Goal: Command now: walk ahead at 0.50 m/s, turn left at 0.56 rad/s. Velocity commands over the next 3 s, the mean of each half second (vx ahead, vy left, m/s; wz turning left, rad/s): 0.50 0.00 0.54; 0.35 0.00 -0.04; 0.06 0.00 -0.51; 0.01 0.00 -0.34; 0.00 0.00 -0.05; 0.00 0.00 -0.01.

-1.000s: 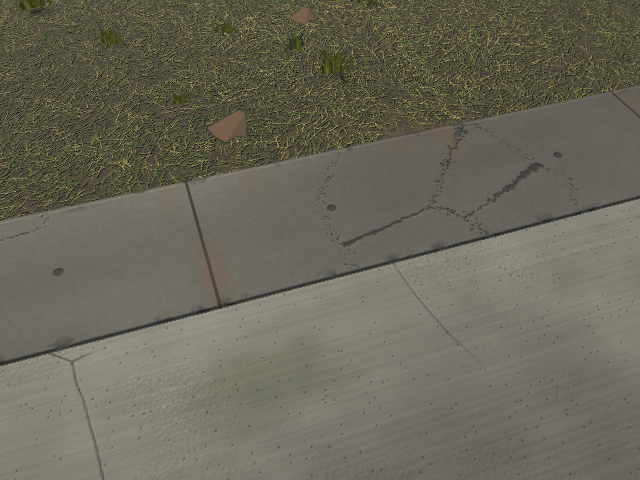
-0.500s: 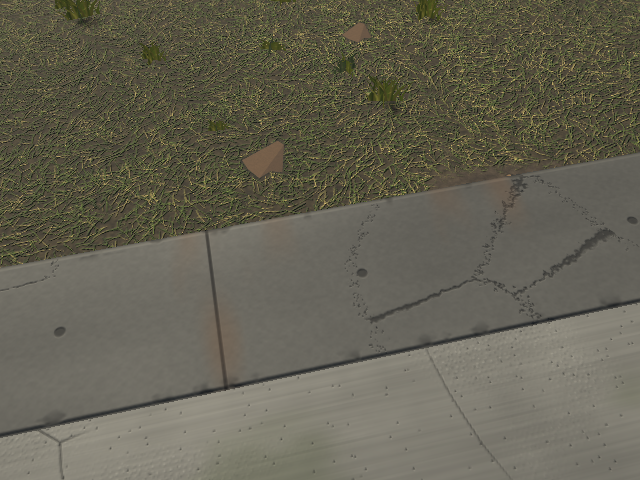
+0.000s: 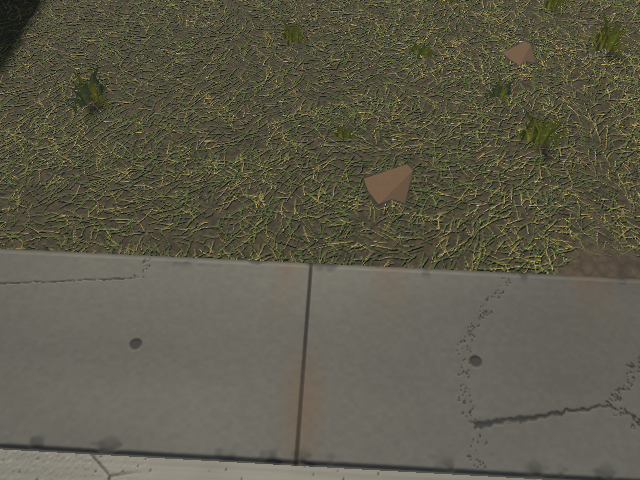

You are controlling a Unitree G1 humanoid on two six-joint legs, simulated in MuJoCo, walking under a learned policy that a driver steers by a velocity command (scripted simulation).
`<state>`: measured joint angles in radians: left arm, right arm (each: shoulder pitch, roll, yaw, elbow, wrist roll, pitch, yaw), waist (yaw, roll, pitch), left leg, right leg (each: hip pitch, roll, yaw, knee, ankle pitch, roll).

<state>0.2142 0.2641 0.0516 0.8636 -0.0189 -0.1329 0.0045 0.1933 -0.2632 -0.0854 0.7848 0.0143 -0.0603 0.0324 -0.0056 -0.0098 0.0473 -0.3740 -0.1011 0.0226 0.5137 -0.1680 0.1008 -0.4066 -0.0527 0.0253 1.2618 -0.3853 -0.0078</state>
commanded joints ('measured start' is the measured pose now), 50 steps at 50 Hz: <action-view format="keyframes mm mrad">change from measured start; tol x32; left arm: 1 4 119 37 -93 23 -4 4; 14 -303 98 27 -237 13 -6 -21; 20 276 99 2 -116 89 17 -2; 50 174 22 -8 -60 70 48 -66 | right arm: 1 9 -88 -15 -77 -2 -18 -10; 19 377 118 68 -18 -171 -44 42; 50 -121 -168 -25 -154 -58 -58 -85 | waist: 1 28 -1 -110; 17 25 148 -113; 19 88 -366 -482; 21 137 -94 -89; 35 67 -36 -7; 42 -87 248 -607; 50 63 106 -149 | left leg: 1 236 274 -389 -277 229 215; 17 245 192 -443 -12 214 71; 21 -670 7 -223 830 -305 -59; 37 -147 145 -25 19 184 -39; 40 301 139 -14 -46 559 72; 42 902 647 -570 -95 885 432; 50 94 353 31 -368 336 146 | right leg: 1 -221 -75 62 -100 63 9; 16 -21 66 38 -809 320 -2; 20 926 -322 790 -962 -36 -388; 25 326 -202 316 -1126 135 -237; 40 178 -29 25 -808 795 -87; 42 -166 124 -49 -273 -266 31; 50 58 -2 -122 -337 22 40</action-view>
